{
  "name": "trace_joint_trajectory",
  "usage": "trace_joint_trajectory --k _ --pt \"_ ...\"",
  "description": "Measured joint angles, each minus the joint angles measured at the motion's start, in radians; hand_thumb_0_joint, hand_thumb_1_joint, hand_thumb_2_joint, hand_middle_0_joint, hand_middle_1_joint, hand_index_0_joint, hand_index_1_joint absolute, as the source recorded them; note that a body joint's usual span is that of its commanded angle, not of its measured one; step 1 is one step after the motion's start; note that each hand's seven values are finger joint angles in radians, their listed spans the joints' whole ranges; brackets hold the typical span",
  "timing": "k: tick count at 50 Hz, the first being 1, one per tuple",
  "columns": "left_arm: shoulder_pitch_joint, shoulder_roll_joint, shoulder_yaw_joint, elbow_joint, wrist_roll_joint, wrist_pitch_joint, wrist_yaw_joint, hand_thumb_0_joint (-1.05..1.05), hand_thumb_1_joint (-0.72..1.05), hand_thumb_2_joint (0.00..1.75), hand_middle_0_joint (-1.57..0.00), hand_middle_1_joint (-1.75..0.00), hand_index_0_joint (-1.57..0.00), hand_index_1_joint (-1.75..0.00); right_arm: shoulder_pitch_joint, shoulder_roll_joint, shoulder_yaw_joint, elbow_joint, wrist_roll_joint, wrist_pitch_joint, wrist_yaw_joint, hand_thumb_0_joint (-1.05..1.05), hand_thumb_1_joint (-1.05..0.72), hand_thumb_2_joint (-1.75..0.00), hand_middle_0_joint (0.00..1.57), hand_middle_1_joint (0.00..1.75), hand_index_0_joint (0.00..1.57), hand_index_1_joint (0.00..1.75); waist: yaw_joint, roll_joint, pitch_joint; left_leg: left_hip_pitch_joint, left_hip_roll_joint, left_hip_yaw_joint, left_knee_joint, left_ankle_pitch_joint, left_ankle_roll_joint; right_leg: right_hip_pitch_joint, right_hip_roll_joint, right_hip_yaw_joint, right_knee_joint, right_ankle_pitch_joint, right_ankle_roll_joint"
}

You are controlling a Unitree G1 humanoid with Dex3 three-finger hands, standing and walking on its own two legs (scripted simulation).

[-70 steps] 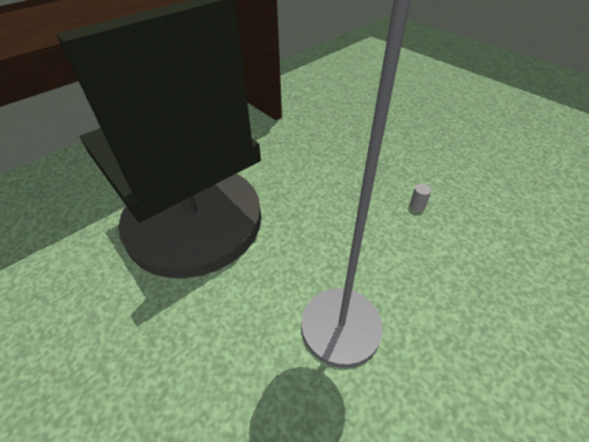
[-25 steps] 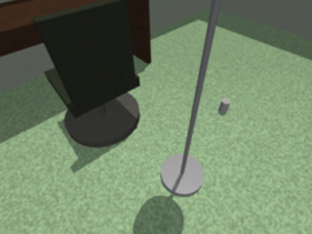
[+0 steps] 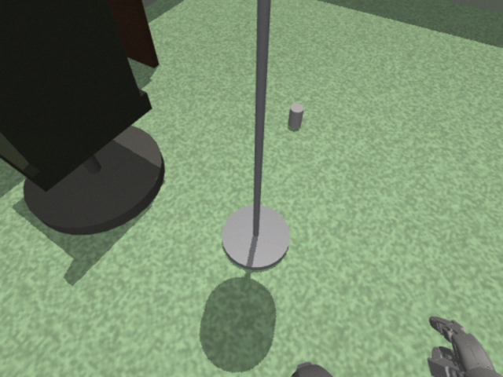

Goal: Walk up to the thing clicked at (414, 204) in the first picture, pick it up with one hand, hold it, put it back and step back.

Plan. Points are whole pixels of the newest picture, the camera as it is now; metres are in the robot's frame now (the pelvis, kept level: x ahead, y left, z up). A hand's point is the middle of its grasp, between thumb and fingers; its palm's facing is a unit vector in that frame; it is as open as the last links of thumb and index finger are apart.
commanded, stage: walk up
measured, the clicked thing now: (295, 115) +1.43 -0.20 -0.71
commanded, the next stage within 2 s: none
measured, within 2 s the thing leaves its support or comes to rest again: neither
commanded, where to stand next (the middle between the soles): +0.08 -0.04 m, yaw -86 degrees
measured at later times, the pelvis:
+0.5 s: pelvis +0.02 +0.01 +0.00, yaw -29 degrees
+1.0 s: pelvis +0.05 +0.06 +0.00, yaw -56 degrees
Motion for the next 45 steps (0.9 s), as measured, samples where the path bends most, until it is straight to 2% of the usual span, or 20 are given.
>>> trace_joint_trajectory --k 2,4,6,11,15,16,17,18,20,22,28,32,34,35,37,40,42,45 --pt "-0.01 0.012 0.006 -0.019 0.001 0.006 0.0 0.01 0.91 0.9 -0.2 -0.3 -0.2 -0.3 0.03 0.013 0.001 -0.008 -0.002 0.012 0.005 0.01 -0.91 -0.9 0.2 0.3 0.2 0.3 -0.006 0.005 0.002 0.023 0.027 0.03 -0.019 -0.004 0.007 -0.053 0.008 -0.082 0.161 -0.091 -0.01" --pt "-0.014 0.03 0.016 -0.037 -0.007 0.006 -0.016 0.01 0.91 0.9 -0.2 -0.3 -0.2 -0.3 0.063 0.028 0.005 -0.011 0.0 0.017 0.004 0.01 -0.91 -0.9 0.2 0.3 0.2 0.3 -0.015 0.004 -0.003 0.052 0.051 0.06 -0.06 0.007 0.008 -0.083 -0.005 -0.148 0.267 -0.066 -0.02" --pt "-0.013 0.044 0.025 -0.055 -0.016 0.005 -0.036 0.01 0.91 0.9 -0.2 -0.3 -0.2 -0.3 0.095 0.033 0.008 -0.019 0.0 0.015 0.003 0.01 -0.91 -0.9 0.2 0.3 0.2 0.3 -0.025 0.005 -0.01 0.072 0.066 0.095 -0.087 0.015 0.009 -0.085 -0.035 -0.194 0.291 -0.016 -0.023" --pt "-0.012 0.057 0.025 -0.091 -0.016 0.005 -0.066 0.01 0.91 0.9 -0.2 -0.3 -0.2 -0.3 0.161 0.014 0.008 -0.062 0.0 0.003 0.013 0.01 -0.9 -0.9 0.2 0.3 0.2 0.3 -0.051 0.026 -0.014 0.089 0.095 0.203 -0.067 -0.018 0.009 -0.026 -0.099 -0.26 0.145 0.021 -0.028" --pt "-0.02 0.056 0.017 -0.117 -0.014 -0.009 -0.067 0.01 0.91 0.9 -0.2 -0.3 -0.2 -0.3 0.203 -0.014 0.004 -0.09 0.002 0.012 0.024 0.01 -0.9 -0.9 0.2 0.3 0.2 0.3 -0.075 0.054 -0.023 0.06 0.134 0.28 0.038 -0.092 -0.004 0.055 -0.094 -0.298 -0.004 0.001 -0.053" --pt "-0.021 0.057 0.016 -0.127 -0.013 -0.017 -0.065 0.01 0.91 0.9 -0.2 -0.3 -0.2 -0.3 0.215 -0.022 0.003 -0.095 0.006 0.015 0.025 0.01 -0.9 -0.9 0.2 0.3 0.2 0.3 -0.079 0.064 -0.027 0.043 0.15 0.293 0.086 -0.121 -0.01 0.079 -0.082 -0.302 -0.048 0.027 -0.063" --pt "-0.03 0.048 0.016 -0.133 -0.012 -0.027 -0.061 0.01 0.91 0.9 -0.2 -0.3 -0.2 -0.3 0.22 -0.034 0.0 -0.092 0.012 0.018 0.024 0.01 -0.9 -0.9 0.2 0.3 0.2 0.3 -0.084 0.092 -0.015 0.018 0.18 0.28 0.16 -0.145 -0.009 0.085 -0.057 -0.304 -0.051 0.056 -0.062" --pt "-0.035 0.042 0.013 -0.146 -0.01 -0.037 -0.055 0.01 0.91 0.9 -0.2 -0.3 -0.2 -0.3 0.221 -0.038 -0.002 -0.085 0.017 0.026 0.022 0.01 -0.9 -0.9 0.2 0.3 0.2 0.3 -0.083 0.104 -0.004 -0.019 0.174 0.23 0.253 -0.177 -0.016 0.079 -0.042 -0.294 -0.029 0.052 -0.061" --pt "-0.024 0.031 0.006 -0.176 -0.018 -0.05 -0.044 0.01 0.91 0.9 -0.2 -0.3 -0.2 -0.3 0.217 -0.038 0.006 -0.071 0.022 0.041 0.017 0.01 -0.91 -0.9 0.2 0.3 0.2 0.3 -0.063 0.094 0.003 -0.091 0.113 0.132 0.421 -0.255 -0.029 0.072 -0.031 -0.242 -0.007 0.044 -0.067" --pt "-0.007 0.014 -0.008 -0.189 -0.028 -0.048 -0.033 0.01 0.91 0.9 -0.2 -0.3 -0.2 -0.3 0.213 -0.039 0.016 -0.065 0.027 0.041 0.018 0.01 -0.91 -0.9 0.2 0.3 0.2 0.3 -0.056 0.097 0.003 -0.146 0.09 0.075 0.482 -0.243 -0.039 0.093 -0.015 -0.2 -0.037 0.061 -0.063" --pt "0.029 -0.006 -0.028 -0.219 -0.021 -0.027 -0.028 0.01 0.91 0.9 -0.2 -0.3 -0.2 -0.3 0.208 -0.036 0.03 -0.083 0.019 0.024 0.01 0.01 -0.91 -0.9 0.2 0.3 0.2 0.3 -0.045 0.084 -0.019 -0.243 0.082 0.021 0.402 -0.147 -0.044 0.098 0.023 -0.083 -0.054 0.076 -0.044" --pt "0.032 0.002 -0.024 -0.231 -0.013 -0.014 -0.027 0.01 0.9 0.9 -0.2 -0.3 -0.2 -0.3 0.2 -0.033 0.026 -0.082 0.02 0.011 -0.008 0.01 -0.91 -0.9 0.2 0.3 0.2 0.3 -0.032 0.058 -0.031 -0.211 0.047 0.016 0.266 -0.097 -0.025 0.072 0.046 -0.004 -0.008 0.054 -0.019" --pt "0.028 0.014 -0.02 -0.234 -0.016 -0.006 -0.025 0.01 0.9 0.9 -0.2 -0.3 -0.2 -0.3 0.204 -0.033 0.022 -0.087 0.016 -0.004 -0.016 0.01 -0.91 -0.9 0.2 0.3 0.2 0.3 -0.038 0.045 -0.038 -0.156 0.03 0.021 0.141 -0.006 -0.011 0.048 0.059 0.028 0.039 0.03 0.004" --pt "0.017 0.024 -0.013 -0.228 -0.021 -0.002 -0.021 0.01 0.9 0.9 -0.2 -0.3 -0.2 -0.3 0.202 -0.024 0.021 -0.089 0.01 -0.011 -0.021 0.01 -0.91 -0.9 0.2 0.3 0.2 0.3 -0.042 0.025 -0.032 -0.155 0.026 0.038 0.139 0.034 -0.005 0.028 0.061 0.037 0.087 -0.009 -0.001" --pt "0.003 0.043 -0.002 -0.207 -0.02 0.004 -0.009 0.01 0.9 0.9 -0.2 -0.3 -0.2 -0.3 0.185 -0.006 0.03 -0.088 0.008 -0.009 -0.021 0.01 -0.91 -0.9 0.2 0.3 0.2 0.3 -0.039 -0.001 -0.015 -0.152 0.049 0.083 0.159 0.02 0.005 -0.036 0.078 -0.002 0.256 -0.115 -0.007" --pt "-0.005 0.076 0.009 -0.178 -0.024 0.011 -0.02 0.01 0.91 0.9 -0.2 -0.3 -0.2 -0.3 0.177 0.02 0.04 -0.094 0.014 -0.016 -0.02 0.01 -0.9 -0.9 0.2 0.3 0.2 0.3 -0.046 -0.023 0.006 -0.121 0.09 0.126 0.111 0.036 0.012 -0.109 0.051 -0.12 0.474 -0.104 -0.018" --pt "0.001 0.087 0.017 -0.167 -0.032 0.013 -0.038 0.01 0.91 0.9 -0.2 -0.3 -0.2 -0.3 0.191 0.022 0.046 -0.104 0.013 -0.025 -0.021 0.01 -0.9 -0.9 0.21 0.3 0.2 0.3 -0.048 -0.028 0.003 -0.109 0.111 0.15 0.071 0.055 0.013 -0.118 0.016 -0.157 0.507 -0.066 -0.021" --pt "0.024 0.088 0.019 -0.157 -0.038 0.015 -0.061 0.01 0.91 0.9 -0.2 -0.3 -0.2 -0.3 0.223 0.007 0.05 -0.118 0.006 -0.038 -0.017 0.01 -0.9 -0.9 0.21 0.3 0.2 0.3 -0.049 -0.025 -0.013 -0.098 0.137 0.19 0.038 0.067 0.015 -0.092 -0.035 -0.17 0.428 -0.054 -0.016"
